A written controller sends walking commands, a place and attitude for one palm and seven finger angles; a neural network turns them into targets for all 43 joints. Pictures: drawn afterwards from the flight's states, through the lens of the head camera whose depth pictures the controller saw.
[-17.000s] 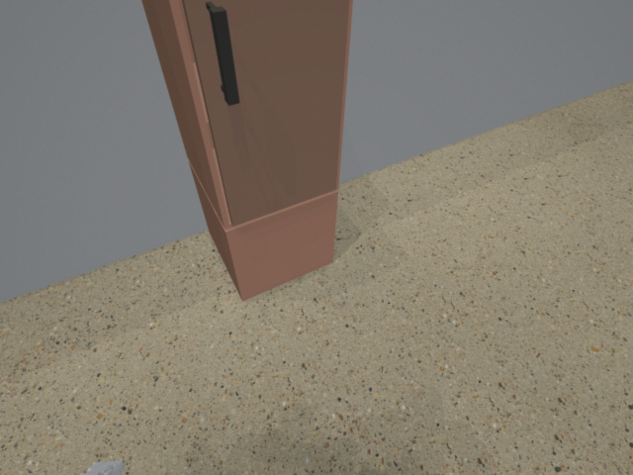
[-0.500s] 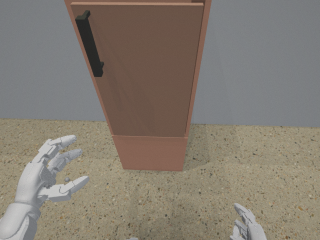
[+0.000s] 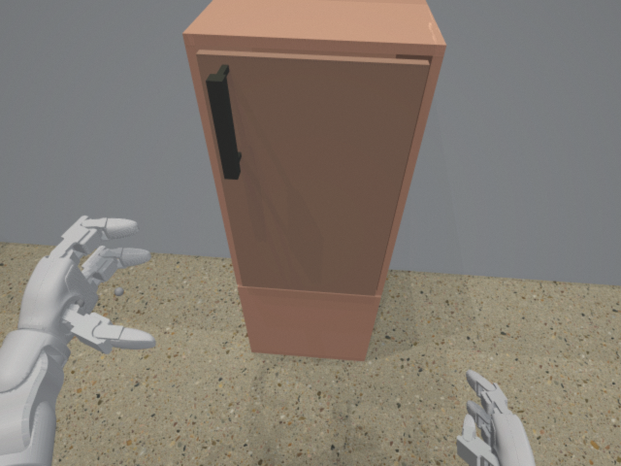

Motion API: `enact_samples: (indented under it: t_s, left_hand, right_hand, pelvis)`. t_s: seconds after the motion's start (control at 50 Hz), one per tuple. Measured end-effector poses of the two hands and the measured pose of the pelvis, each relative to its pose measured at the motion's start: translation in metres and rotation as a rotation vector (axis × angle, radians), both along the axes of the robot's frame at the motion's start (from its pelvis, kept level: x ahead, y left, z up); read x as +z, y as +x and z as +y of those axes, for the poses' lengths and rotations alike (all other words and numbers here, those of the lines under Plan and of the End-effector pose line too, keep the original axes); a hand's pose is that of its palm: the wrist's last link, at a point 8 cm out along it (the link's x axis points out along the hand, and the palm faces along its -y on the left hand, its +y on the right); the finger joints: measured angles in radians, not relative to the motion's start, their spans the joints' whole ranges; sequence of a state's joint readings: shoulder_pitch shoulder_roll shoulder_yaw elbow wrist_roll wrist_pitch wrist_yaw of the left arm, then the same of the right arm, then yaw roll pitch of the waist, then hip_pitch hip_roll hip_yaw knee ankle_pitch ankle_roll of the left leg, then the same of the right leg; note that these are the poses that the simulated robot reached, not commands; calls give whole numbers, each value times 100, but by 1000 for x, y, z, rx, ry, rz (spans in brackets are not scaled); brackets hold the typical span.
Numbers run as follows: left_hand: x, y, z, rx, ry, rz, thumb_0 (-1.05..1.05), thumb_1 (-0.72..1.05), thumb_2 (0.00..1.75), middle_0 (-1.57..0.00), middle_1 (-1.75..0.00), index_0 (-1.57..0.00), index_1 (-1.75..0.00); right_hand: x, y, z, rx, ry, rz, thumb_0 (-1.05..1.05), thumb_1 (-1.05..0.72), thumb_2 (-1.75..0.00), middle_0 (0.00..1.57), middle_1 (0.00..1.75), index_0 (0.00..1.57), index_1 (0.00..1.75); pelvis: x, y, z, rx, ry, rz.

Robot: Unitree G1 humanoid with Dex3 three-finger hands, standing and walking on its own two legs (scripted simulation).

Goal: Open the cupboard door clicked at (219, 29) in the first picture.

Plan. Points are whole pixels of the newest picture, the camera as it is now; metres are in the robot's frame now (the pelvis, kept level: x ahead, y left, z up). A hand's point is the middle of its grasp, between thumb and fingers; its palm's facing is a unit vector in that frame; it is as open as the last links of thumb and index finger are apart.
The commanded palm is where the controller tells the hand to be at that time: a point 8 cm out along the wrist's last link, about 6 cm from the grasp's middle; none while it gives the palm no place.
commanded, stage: raise the hand with hooked fingers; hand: left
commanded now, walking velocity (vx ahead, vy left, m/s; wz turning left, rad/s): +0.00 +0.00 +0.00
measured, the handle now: (228, 124) +0.58 +0.20 +0.16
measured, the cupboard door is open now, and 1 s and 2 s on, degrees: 0 0 0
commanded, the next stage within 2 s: move the hooked fingers beside the handle in 0.84 s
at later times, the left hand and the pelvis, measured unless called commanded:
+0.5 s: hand (94, 228) +0.31 +0.28 +0.18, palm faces +0.06 -1.00 -0.06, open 14.0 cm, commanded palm +0.26 +0.32 +0.18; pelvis +0.00 +0.00 +0.01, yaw +0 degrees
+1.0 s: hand (122, 234) +0.30 +0.25 +0.18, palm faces +0.08 -0.99 -0.06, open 14.0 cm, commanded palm +0.28 +0.30 +0.18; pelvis +0.00 -0.03 +0.01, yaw +0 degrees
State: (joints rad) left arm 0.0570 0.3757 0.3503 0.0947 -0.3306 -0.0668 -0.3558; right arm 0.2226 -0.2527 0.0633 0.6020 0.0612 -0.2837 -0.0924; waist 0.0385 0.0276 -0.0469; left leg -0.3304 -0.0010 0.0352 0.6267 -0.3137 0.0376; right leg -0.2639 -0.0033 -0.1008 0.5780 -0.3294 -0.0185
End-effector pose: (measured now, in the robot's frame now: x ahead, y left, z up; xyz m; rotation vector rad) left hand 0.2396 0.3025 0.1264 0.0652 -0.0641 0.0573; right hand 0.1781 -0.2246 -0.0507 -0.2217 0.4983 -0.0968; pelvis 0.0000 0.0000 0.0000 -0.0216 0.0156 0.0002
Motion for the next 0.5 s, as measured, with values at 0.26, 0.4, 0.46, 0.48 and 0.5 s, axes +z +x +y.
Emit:
enact_samples:
  t_s: [0.26,0.4,0.46,0.48,0.5]
  left_hand:
    - [38,20,26,22,13,9,-1,-49,30,-30,-120,-30,-120]
    - [60,37,33,22,18,4,-1,-50,30,-30,-120,-30,-120]
    - [60,42,31,9,1,17,-1,-50,30,-30,-120,-30,-120]
    - [58,43,30,5,-3,28,-1,-50,30,-30,-120,-30,-120]
    - [55,43,28,1,-4,38,-1,-50,30,-30,-120,-30,-120]
  right_hand:
    - [-2,4,20,39,21,49,2,-90,-90,20,30,20,30]
    - [-6,-8,5,0,13,94,2,-90,-90,20,30,20,30]
    - [-7,-12,-3,-17,14,105,2,-90,-90,20,30,20,30]
    - [-7,-13,-6,-23,14,107,2,-90,-90,20,30,20,30]
    - [-7,-14,-9,-29,13,109,2,-90,-90,20,30,20,30]
  pelvis:
    - [8,1,3,12,0,-30]
    - [10,3,0,9,4,-32]
    - [11,4,-2,4,6,-26]
    - [11,4,-2,2,7,-25]
    - [11,4,-3,0,7,-24]
